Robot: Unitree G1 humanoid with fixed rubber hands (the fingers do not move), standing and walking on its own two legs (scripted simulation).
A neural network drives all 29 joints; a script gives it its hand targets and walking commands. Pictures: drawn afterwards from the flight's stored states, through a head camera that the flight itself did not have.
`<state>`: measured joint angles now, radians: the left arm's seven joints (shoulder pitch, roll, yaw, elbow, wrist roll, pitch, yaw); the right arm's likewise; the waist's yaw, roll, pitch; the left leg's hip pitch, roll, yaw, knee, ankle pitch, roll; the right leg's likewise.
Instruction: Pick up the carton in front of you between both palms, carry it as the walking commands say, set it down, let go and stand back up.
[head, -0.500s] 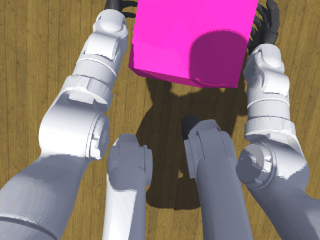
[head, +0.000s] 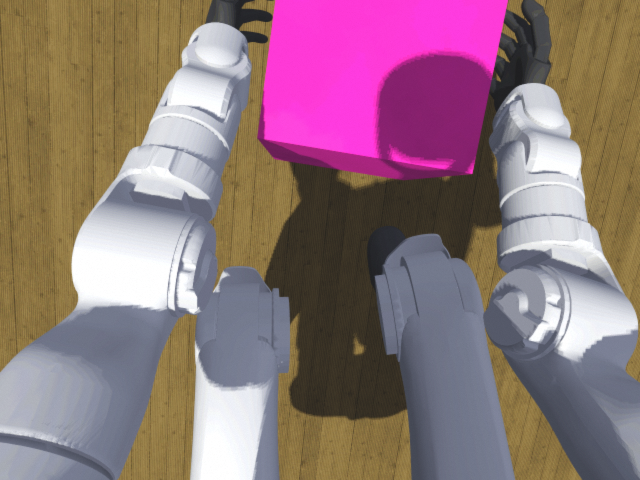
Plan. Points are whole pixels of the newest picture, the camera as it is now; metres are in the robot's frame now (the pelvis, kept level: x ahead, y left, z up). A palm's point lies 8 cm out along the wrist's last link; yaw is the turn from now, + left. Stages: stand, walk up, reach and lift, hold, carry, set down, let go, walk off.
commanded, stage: set down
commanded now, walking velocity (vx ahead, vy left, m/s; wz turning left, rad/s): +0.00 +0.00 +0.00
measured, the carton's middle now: (363, 83) +0.49 -0.11 -0.26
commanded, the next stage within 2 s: let go in 1.90 s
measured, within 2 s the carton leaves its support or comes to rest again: rests again in 0.36 s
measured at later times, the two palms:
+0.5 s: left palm (232, 38) +0.54 +0.04 -0.19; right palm (519, 89) +0.46 -0.26 -0.18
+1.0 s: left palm (204, 13) +0.56 +0.06 -0.17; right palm (555, 90) +0.45 -0.29 -0.17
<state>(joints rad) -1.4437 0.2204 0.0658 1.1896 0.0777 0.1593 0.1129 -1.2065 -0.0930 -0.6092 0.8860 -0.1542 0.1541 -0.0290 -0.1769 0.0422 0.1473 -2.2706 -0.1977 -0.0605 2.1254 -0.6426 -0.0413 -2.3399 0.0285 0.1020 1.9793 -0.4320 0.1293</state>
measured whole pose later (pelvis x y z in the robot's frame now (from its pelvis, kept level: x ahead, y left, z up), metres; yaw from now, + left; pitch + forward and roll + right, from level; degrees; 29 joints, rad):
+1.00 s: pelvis -0.01 -0.02 -0.01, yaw -2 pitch +40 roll -2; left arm -1.38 0.41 -0.11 0.96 -0.12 0.10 0.09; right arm -1.17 -0.25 -0.29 0.93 0.27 -0.01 -0.12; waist -0.16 -0.02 0.27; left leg -2.23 -0.06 -0.06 2.18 -0.65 -0.04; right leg -2.32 0.00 0.01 2.02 -0.41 0.05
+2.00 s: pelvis +0.04 -0.02 +0.23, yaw +0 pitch +45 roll +0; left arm -1.05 0.28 0.16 0.92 0.09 0.18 -0.01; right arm -0.75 -0.09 -0.39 0.64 0.03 0.12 -0.04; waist -0.18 0.05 -0.15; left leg -1.59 -0.06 -0.07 1.26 -0.46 -0.03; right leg -1.66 0.00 0.03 1.16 -0.29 0.03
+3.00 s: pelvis +0.14 -0.01 +0.38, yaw -1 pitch -1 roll -1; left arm 0.23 0.22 0.04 0.45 0.00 0.07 -0.06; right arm 0.22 -0.21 -0.05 0.43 -0.01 0.08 0.07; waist 0.00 0.03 0.06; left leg -0.08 -0.02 -0.06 0.42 -0.32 0.01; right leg -0.18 0.00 0.05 0.39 -0.20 0.03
